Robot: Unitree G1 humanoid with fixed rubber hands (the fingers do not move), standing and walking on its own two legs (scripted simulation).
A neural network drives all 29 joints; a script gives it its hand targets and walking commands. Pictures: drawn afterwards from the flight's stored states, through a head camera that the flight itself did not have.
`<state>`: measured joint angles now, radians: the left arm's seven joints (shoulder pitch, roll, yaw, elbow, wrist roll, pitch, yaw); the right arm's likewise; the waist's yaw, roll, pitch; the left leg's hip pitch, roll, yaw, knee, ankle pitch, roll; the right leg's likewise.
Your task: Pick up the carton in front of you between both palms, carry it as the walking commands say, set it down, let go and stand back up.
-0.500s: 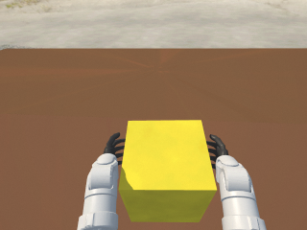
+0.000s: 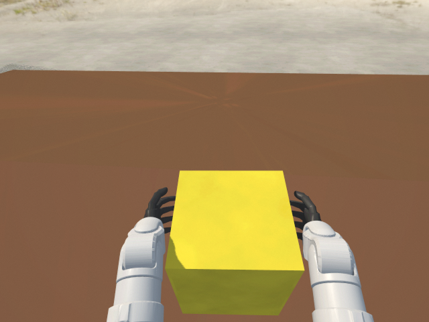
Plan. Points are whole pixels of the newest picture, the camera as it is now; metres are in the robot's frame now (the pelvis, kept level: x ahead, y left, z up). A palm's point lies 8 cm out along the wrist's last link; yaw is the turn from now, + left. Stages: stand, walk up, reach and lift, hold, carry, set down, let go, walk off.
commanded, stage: carry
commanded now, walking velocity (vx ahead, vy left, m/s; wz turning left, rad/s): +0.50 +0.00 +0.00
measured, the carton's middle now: (230, 245) +0.29 +0.00 -0.02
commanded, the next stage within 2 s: none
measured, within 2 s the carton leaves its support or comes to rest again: neither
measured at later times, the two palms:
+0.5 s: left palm (160, 162) +0.45 +0.16 +0.09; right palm (290, 163) +0.44 -0.14 +0.09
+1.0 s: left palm (163, 96) +0.77 +0.20 +0.09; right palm (256, 97) +0.74 -0.10 +0.10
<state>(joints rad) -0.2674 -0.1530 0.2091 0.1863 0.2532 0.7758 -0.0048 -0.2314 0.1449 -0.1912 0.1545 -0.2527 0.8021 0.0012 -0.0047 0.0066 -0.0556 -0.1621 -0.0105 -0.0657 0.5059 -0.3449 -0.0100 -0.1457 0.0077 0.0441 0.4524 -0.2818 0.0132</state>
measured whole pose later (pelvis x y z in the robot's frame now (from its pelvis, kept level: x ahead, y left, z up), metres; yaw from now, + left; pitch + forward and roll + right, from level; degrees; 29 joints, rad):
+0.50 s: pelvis +0.18 +0.01 -0.01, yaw +2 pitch +5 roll -2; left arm -0.19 -0.14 0.08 -0.28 0.10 1.19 0.09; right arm -0.12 0.13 -0.13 -0.36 -0.10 1.23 -0.09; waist 0.00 0.03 -0.16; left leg -0.33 0.05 0.05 0.92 -0.48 0.01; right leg -0.31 -0.03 -0.24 0.48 -0.25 -0.04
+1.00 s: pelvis +0.48 +0.06 +0.01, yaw +0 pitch +6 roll -2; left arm -0.18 -0.14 0.10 -0.37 0.10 1.18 0.09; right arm -0.13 0.13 -0.11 -0.39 -0.10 1.18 -0.08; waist -0.04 0.01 -0.10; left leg -0.12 0.05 0.23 0.30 -0.29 0.03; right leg -0.59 -0.09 -0.14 0.73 -0.23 0.00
